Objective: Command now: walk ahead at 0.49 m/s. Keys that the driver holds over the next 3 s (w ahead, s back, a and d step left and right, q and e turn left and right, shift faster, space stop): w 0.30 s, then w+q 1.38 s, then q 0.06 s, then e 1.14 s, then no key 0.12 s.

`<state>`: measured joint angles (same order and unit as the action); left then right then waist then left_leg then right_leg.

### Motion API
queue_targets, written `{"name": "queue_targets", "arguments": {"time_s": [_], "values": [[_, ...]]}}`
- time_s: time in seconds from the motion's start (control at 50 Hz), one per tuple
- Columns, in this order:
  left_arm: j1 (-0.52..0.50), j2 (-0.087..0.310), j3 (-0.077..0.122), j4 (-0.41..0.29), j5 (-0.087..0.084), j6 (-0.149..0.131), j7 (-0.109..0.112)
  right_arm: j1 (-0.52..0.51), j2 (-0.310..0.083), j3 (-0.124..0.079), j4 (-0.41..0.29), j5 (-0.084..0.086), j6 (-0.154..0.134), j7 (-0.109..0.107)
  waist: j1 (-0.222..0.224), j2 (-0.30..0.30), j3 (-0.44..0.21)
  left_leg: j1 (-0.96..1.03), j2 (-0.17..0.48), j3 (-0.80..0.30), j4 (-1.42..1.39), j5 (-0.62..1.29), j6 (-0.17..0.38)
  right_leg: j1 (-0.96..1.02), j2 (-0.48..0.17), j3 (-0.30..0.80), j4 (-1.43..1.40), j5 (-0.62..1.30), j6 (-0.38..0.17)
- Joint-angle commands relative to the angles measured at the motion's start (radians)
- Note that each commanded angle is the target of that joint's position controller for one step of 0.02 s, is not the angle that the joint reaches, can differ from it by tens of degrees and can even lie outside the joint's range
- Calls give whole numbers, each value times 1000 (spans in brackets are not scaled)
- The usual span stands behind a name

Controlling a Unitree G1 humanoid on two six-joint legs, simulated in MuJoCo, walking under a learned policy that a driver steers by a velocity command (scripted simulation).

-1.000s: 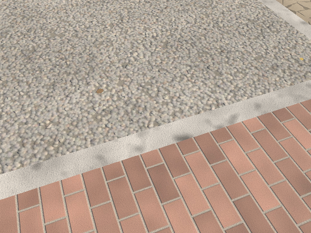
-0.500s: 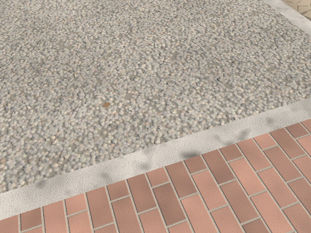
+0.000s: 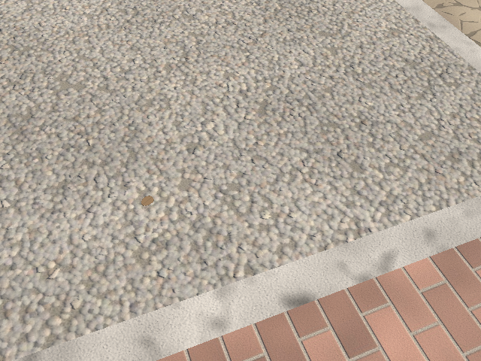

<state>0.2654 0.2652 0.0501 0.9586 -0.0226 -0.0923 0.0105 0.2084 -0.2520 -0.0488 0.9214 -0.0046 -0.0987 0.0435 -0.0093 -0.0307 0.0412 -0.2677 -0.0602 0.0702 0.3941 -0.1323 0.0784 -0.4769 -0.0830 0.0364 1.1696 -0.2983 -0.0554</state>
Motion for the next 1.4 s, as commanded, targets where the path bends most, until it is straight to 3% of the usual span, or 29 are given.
{"name": "queue_targets", "arguments": {"time_s": [0.02,0.1,0.18,0.26,0.32,0.36,0.38,0.4,0.42,0.44,0.48,0.5,0.54,0.6,0.76,0.84,0.9,0.92,0.94,0.96,0.98,1.0,1.04,1.12,1.22,1.3,1.36,1.38,1.4], "values": [[70,49,18,-35,6,16,8,-25,-100,-15,-42,-1,-24,-4,42,99,-26,20,267,-271,-291,-7,162,-92,-82,36,-52,80,13],[-95,61,22,-95,22,12,6,60,-140,-22,-14,1,-15,-33,5,69,15,78,257,-211,-312,77,154,-221,-83,25,-295,300,50],[-245,35,7,-137,15,-2,-12,140,-155,-22,12,14,-7,-46,-47,68,30,114,228,-137,-309,105,120,-161,-31,-26,-531,456,52],[-356,40,-3,-184,6,-10,-36,219,-159,-25,49,19,15,-48,-77,65,55,275,282,-143,-250,148,120,-206,-8,-27,-634,397,36],[-353,73,4,-205,4,-20,-52,223,-174,-34,56,22,33,-52,-46,87,34,364,323,-169,-161,296,102,-151,16,-30,-682,273,2],[-167,135,36,-160,5,-26,-47,182,-179,-33,42,21,43,-52,66,111,-79,333,277,-149,45,583,72,133,74,-71,-719,239,-37],[34,198,60,-109,16,-29,-37,169,-148,-18,19,11,42,-51,147,93,-225,172,221,-118,285,499,42,455,-2,-1,-660,274,-87],[182,303,89,-80,33,-20,-28,276,-32,17,-1,8,23,-41,132,-115,-407,-264,63,-43,696,92,-42,910,-283,414,-676,148,-232],[196,226,66,-75,26,-13,-27,282,-44,17,17,25,2,-39,142,-196,-492,-401,11,-182,872,-441,-42,952,-361,672,-819,52,-265],[119,163,45,-84,21,-13,-23,187,-153,-16,-7,56,-8,-40,137,-135,-322,-482,73,-215,940,-399,-28,816,-320,525,-849,9,-202],[-36,93,24,-104,22,-18,-23,91,-144,-25,-31,50,-2,-52,77,-46,-125,-448,163,-168,854,-230,-27,512,-246,277,-930,96,-142],[-78,68,17,-103,29,-26,-26,108,-126,-32,-26,42,13,-56,39,-66,-82,-387,193,-175,806,-177,-28,415,-208,187,-971,132,-119],[-104,61,19,-91,37,-32,-29,148,-66,-28,-18,42,43,-54,2,-73,-50,-318,207,-169,781,-134,-34,311,-179,80,-1024,191,-117],[-90,93,30,-70,43,-38,-18,98,-61,-34,-56,35,64,-56,-11,-41,-8,-393,213,-179,710,-28,-50,295,-176,-34,-1054,301,-128],[10,156,49,-41,23,-8,14,-162,-34,-16,-170,23,50,-6,70,10,57,-435,182,-65,305,185,-37,459,-189,-208,-1044,385,-102],[17,190,63,-42,7,26,17,-186,-66,-28,-226,27,54,18,41,-22,34,-389,124,5,251,25,16,592,-225,-253,-903,710,-69],[-26,215,67,-63,0,48,24,102,-174,-89,-174,35,60,9,-131,-35,-140,39,-3,61,183,-11,98,508,-171,-298,-465,978,-12],[-6,174,51,-85,23,40,24,243,-271,-125,-142,35,70,-16,-173,98,-230,334,124,-170,148,-22,156,255,-119,-301,-144,626,37],[88,18,6,-137,44,5,4,195,-354,-130,-155,37,59,-17,-32,315,-320,633,352,-755,20,-193,351,-180,105,-152,176,-280,90],[-42,111,19,-157,-2,-40,-12,230,-265,-103,-178,26,47,-11,-113,183,-380,668,389,-887,-113,-260,344,-297,99,46,253,-291,64],[-125,143,29,-184,-33,-61,-18,189,-215,-90,-173,18,34,-11,-113,139,-240,577,367,-742,-122,-170,293,-373,53,44,222,-192,36],[-129,133,26,-178,-17,-70,-11,122,-183,-80,-186,23,26,-11,-66,48,-169,429,323,-616,-113,-59,256,-325,5,46,135,-103,25],[-97,148,42,-162,17,-52,-5,19,-129,-60,-220,10,24,-17,9,47,-110,202,259,-465,-139,124,222,-175,-44,52,5,-25,39],[-144,102,37,-196,39,-14,0,54,-175,-70,-220,19,19,-41,21,47,-68,76,214,-363,-182,266,220,-149,-28,18,-198,88,101],[-319,65,18,-257,28,-21,-14,122,-184,-73,-205,26,33,-59,-48,106,-35,24,141,-302,-162,148,142,-71,51,-2,-567,392,112],[-377,101,25,-295,16,-34,-30,174,-175,-72,-185,32,43,-62,-67,125,-30,111,181,-397,-87,75,124,-45,74,29,-677,383,91],[-315,137,39,-289,14,-51,-36,160,-178,-75,-191,28,54,-71,-26,164,-44,180,210,-473,10,137,107,25,82,31,-712,254,54],[-226,157,51,-266,18,-57,-33,140,-164,-69,-202,26,57,-71,23,168,-84,169,176,-464,85,211,86,150,91,10,-750,260,28],[-94,195,65,-246,35,-62,-27,121,-122,-52,-221,19,54,-65,88,138,-199,92,121,-417,275,209,53,382,5,73,-720,263,-24]]}}
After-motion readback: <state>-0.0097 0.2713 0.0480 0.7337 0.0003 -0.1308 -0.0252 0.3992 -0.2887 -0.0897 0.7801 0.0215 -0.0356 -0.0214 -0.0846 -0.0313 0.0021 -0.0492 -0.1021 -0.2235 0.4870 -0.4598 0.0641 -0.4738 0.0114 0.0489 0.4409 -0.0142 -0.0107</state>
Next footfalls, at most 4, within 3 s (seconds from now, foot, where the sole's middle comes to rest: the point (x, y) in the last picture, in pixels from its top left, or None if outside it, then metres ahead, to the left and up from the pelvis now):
0.38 right None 0.41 -0.15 -0.78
0.92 left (198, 299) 0.66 0.13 -0.78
1.40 right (216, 202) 1.02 0.09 -0.78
1.88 left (107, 201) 1.02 0.47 -0.78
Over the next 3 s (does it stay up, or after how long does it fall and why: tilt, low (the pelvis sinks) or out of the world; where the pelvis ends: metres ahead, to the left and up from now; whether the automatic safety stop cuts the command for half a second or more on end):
stays up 1.07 0.34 0.00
